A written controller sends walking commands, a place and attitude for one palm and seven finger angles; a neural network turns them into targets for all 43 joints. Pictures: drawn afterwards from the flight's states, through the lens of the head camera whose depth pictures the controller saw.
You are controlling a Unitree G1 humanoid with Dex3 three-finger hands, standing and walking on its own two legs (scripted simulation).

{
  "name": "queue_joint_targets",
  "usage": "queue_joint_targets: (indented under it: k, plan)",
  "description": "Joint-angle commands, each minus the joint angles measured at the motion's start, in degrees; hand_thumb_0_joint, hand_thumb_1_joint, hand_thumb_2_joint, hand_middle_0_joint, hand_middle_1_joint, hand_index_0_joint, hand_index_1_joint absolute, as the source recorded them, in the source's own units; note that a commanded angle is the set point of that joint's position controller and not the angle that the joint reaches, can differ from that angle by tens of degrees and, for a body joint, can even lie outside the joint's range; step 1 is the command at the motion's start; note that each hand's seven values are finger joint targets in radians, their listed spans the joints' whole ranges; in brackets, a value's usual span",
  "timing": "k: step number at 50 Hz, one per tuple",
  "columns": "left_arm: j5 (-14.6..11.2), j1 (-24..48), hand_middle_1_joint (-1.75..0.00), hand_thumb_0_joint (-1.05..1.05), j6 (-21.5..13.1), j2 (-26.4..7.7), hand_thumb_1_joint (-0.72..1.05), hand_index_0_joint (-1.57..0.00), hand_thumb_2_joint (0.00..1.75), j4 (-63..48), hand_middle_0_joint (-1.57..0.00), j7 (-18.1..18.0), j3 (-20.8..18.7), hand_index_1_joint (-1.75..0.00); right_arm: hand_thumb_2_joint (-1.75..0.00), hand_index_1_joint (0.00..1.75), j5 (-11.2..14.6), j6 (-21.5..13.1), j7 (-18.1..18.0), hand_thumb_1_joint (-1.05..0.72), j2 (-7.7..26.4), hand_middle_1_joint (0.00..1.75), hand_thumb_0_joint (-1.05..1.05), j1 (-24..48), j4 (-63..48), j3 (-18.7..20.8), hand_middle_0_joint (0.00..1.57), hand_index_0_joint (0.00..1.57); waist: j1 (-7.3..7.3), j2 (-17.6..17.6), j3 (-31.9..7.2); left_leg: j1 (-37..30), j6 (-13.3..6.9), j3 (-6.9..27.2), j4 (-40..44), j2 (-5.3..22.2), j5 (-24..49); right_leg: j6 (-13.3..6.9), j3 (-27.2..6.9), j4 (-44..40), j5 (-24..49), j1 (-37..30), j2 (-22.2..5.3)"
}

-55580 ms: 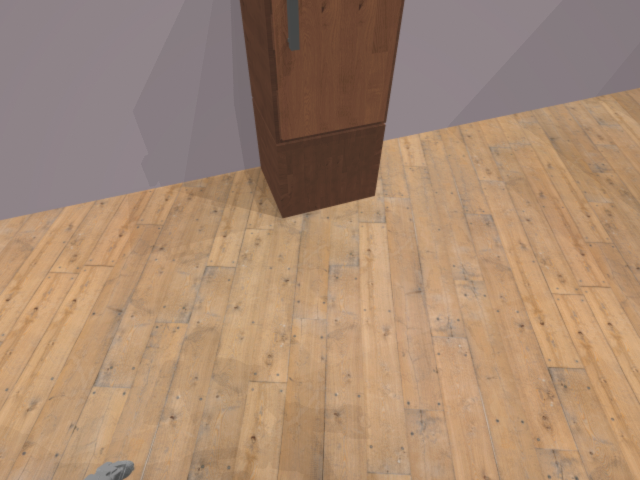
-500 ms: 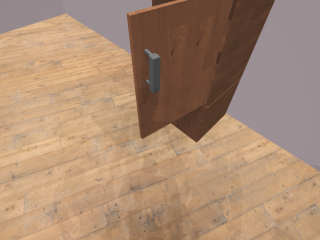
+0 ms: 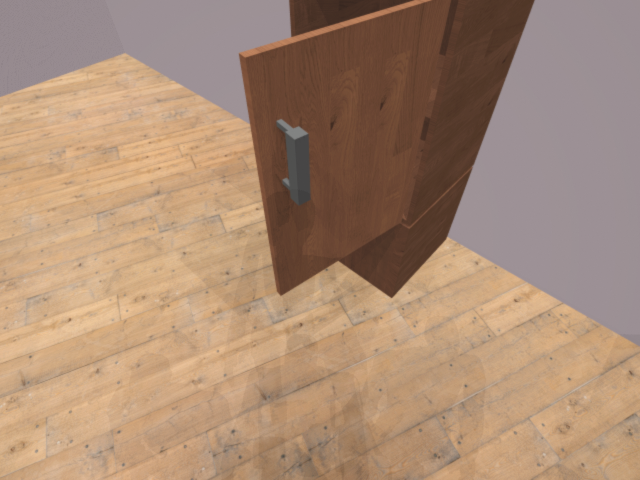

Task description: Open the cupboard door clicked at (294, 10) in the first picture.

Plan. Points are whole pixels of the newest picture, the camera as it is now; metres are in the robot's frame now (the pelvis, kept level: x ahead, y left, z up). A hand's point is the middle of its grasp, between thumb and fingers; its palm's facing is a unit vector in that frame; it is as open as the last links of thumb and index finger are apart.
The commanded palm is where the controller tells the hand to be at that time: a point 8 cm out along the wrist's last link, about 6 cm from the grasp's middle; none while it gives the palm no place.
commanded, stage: let the arm hang, fingers relaxed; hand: left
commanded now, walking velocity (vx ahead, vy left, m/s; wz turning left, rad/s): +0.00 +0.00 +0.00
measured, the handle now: (291, 162) +0.59 +0.08 +0.06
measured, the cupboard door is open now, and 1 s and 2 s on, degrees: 79 79 79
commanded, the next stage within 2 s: look to check the result in 0.12 s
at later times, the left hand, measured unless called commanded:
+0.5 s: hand out of the picture +0.02 +0.17 -0.17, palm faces +0.04 -0.98 -0.20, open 7.4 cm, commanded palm none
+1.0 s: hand out of the picture +0.05 +0.17 -0.17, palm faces +0.03 -0.98 -0.21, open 7.4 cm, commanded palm none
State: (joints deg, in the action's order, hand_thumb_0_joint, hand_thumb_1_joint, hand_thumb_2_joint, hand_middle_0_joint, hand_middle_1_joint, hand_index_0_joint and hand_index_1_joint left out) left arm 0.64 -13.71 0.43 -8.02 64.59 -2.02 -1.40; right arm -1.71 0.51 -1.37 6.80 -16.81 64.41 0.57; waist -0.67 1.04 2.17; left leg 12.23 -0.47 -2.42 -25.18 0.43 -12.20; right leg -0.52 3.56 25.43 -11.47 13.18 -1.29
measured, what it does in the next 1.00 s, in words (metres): stands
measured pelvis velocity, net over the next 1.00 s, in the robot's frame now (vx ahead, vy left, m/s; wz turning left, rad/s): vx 0.04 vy -0.01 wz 0.01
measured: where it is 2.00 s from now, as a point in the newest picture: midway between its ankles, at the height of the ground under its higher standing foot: outside the picture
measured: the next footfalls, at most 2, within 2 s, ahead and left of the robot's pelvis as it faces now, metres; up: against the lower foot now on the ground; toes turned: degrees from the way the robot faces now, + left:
none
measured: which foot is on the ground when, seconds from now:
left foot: down 0.00-1.00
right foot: down 0.00-1.00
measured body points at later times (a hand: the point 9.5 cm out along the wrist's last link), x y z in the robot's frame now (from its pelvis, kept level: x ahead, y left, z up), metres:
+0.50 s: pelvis +0.02 +0.00 +0.00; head +0.04 -0.01 +0.45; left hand +0.02 +0.22 -0.16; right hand +0.02 -0.22 -0.16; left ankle +0.02 +0.11 -0.74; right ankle +0.02 -0.11 -0.74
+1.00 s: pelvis +0.04 -0.01 +0.00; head +0.06 -0.02 +0.45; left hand +0.05 +0.22 -0.15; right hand +0.04 -0.23 -0.16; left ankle +0.02 +0.11 -0.74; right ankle +0.02 -0.11 -0.74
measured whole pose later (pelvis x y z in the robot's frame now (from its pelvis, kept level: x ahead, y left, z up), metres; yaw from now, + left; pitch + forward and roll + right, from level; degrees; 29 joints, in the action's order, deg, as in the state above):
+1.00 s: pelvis +0.04 -0.01 +0.00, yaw +0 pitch -1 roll +0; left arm 0.4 -12.5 -0.6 -8.9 65.6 -1.6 -1.0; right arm -1.5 -0.1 -1.8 9.4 -13.3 65.7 0.3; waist -0.4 1.1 3.1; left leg 7.3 0.4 -1.9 -20.9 0.9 -13.1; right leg -1.0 4.1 21.7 -12.8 8.4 -0.6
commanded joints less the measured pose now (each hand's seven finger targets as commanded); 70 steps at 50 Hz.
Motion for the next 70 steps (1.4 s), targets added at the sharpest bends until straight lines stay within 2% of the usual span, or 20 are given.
queue_joint_targets:
  k: [1, 6, 26, 29, 37, 44, 48, 50, 55, 64, 66, 67, 70]
  plan:
    - [0.0, -4.5, -0.3, 0.0, -1.1, -5.8, 0.9, -0.2, 0.9, -1.5, -0.2, -0.2, -1.2, -0.3, -0.9, 0.3, 0.4, -0.4, -0.6, -0.9, 5.2, 0.3, 0.0, -3.7, -1.3, 0.8, 0.2, 0.2, 0.53, 0.1, 1.9, 2.8, -1.2, 4.9, 6.2, 4.7, 0.5, -1.8, -4.8, -5.7, -0.8, -1.4, -4.5]
    - [-0.1, -4.2, -0.3, 0.0, -1.3, -5.9, 0.9, -0.2, 0.9, -1.3, -0.2, -0.1, -1.1, -0.3, -0.9, 0.3, 0.5, -0.5, -0.7, -0.9, 5.8, 0.3, 0.0, -3.3, -1.1, 0.7, 0.2, 0.2, 0.36, -0.5, 0.3, 0.2, -1.1, 4.7, 5.5, 4.8, 4.0, -1.7, -4.6, -5.6, 1.7, -2.0, -4.8]
    - [-0.2, -3.8, -0.3, 0.0, -1.5, -6.3, 0.9, -0.2, 0.9, -0.3, -0.2, -0.1, -0.7, -0.3, -0.9, 0.3, 0.5, -0.5, -0.8, -0.9, 7.0, 0.3, 0.0, -1.0, -0.2, 0.4, 0.2, 0.2, 0.31, -1.1, 1.8, -2.1, -0.9, 4.3, 6.4, 5.0, 6.1, -1.6, -4.5, -7.1, 4.0, -2.7, -4.9]
    - [-0.2, -3.5, -0.3, 0.0, -1.6, -6.4, 0.9, -0.2, 0.9, -0.4, -0.2, 0.0, -0.7, -0.3, -0.9, 0.3, 0.4, -0.7, -0.9, -0.9, 7.0, 0.3, 0.0, -0.9, 0.0, 0.3, 0.2, 0.2, 0.24, 0.1, 0.7, -2.4, -0.9, 4.4, 6.6, 5.1, 7.5, -1.6, -4.6, -6.8, 5.9, -4.0, -5.2]
    - [-0.2, -3.0, -0.3, 0.0, -1.8, -7.2, 0.9, -0.2, 0.9, -0.4, -0.2, 0.0, -0.9, -0.3, -0.9, 0.3, 0.5, -0.9, -1.0, -0.9, 7.8, 0.3, 0.0, -0.3, -0.1, 0.5, 0.2, 0.2, 0.22, -0.6, -0.2, -3.8, -0.9, 4.2, 6.5, 5.4, 10.2, -1.7, -4.3, -6.5, 10.0, -5.1, -5.3]
    - [-0.3, -2.5, -0.3, 0.0, -1.7, -7.4, 0.9, -0.2, 0.9, -0.5, -0.2, 0.0, -0.8, -0.3, -0.9, 0.3, 0.4, -0.8, -0.9, -0.9, 8.0, 0.3, 0.0, 0.0, 0.1, 0.4, 0.2, 0.2, 0.3, -1.0, 1.6, -3.0, -0.7, 4.2, 7.2, 5.3, 8.3, -1.7, -4.5, -7.4, 7.8, -4.7, -5.2]
    - [-0.3, -2.3, -0.3, 0.0, -1.9, -8.0, 0.9, -0.2, 0.9, -0.7, -0.2, 0.1, -0.9, -0.3, -0.9, 0.3, 0.4, -1.0, -1.0, -0.9, 8.5, 0.3, 0.0, 0.3, 0.0, 0.4, 0.2, 0.2, 0.46, -0.2, -0.2, -4.0, -0.8, 4.3, 7.0, 5.4, 10.1, -1.8, -4.4, -6.9, 10.2, -6.0, -5.4]
    - [-0.3, -2.0, -0.3, 0.0, -2.0, -8.1, 0.9, -0.2, 0.9, -0.8, -0.2, 0.1, -1.0, -0.3, -0.9, 0.3, 0.5, -1.1, -1.0, -0.9, 8.9, 0.3, 0.0, 0.3, -0.2, 0.5, 0.2, 0.2, 0.31, -1.1, -1.0, -4.4, -0.8, 4.3, 6.9, 5.5, 10.6, -1.8, -4.6, -6.9, 10.9, -6.3, -5.3]
    - [-0.3, -1.5, -0.3, 0.0, -2.0, -8.8, 0.9, -0.2, 0.9, -0.9, -0.2, 0.2, -1.1, -0.3, -0.9, 0.3, 0.5, -1.0, -1.0, -0.9, 9.3, 0.3, 0.0, 1.1, -0.2, 0.6, 0.2, 0.2, 0.35, -0.3, 0.4, -4.1, -0.7, 4.2, 7.4, 5.5, 9.8, -1.9, -4.5, -7.4, 10.4, -5.9, -5.5]
    - [-0.3, -0.5, -0.3, 0.0, -2.2, -10.0, 0.9, -0.2, 0.9, -1.1, -0.2, 0.3, -1.2, -0.3, -0.9, 0.3, 0.5, -1.1, -1.0, -0.9, 10.7, 0.3, 0.0, 2.2, -0.4, 0.7, 0.2, 0.2, 0.38, -0.7, -0.4, -4.8, -0.7, 4.4, 7.5, 5.7, 10.3, -2.0, -4.7, -7.8, 11.1, -6.5, -5.5]
    - [-0.2, -0.5, -0.3, 0.0, -2.3, -10.4, 0.9, -0.2, 0.9, -1.2, -0.2, 0.3, -1.4, -0.3, -0.9, 0.3, 0.5, -1.2, -1.0, -0.9, 11.3, 0.3, 0.0, 2.4, -0.8, 0.8, 0.2, 0.2, 0.48, -1.1, -1.8, -5.6, -0.9, 4.5, 7.2, 5.8, 11.2, -2.1, -4.6, -7.5, 12.2, -7.1, -5.4]
    - [-0.2, 0.0, -0.3, 0.0, -2.2, -10.3, 0.9, -0.2, 0.9, -1.2, -0.2, 0.3, -1.3, -0.3, -0.9, 0.3, 0.5, -1.2, -1.0, -0.9, 11.2, 0.3, 0.0, 2.6, -0.6, 0.8, 0.2, 0.2, 0.34, -0.2, -1.1, -5.2, -0.8, 4.3, 7.5, 5.8, 11.4, -2.1, -4.5, -7.4, 12.4, -7.0, -5.6]
    - [-0.3, 0.1, -0.3, 0.0, -2.2, -10.8, 0.9, -0.2, 0.9, -1.1, -0.2, 0.3, -1.3, -0.3, -0.9, 0.3, 0.5, -1.2, -1.0, -0.9, 11.5, 0.3, 0.0, 3.0, -0.7, 0.8, 0.2, 0.2, 0.4, -0.7, -1.3, -5.7, -0.8, 4.4, 7.5, 5.9, 11.8, -2.1, -4.6, -7.5, 13.4, -7.1, -5.7]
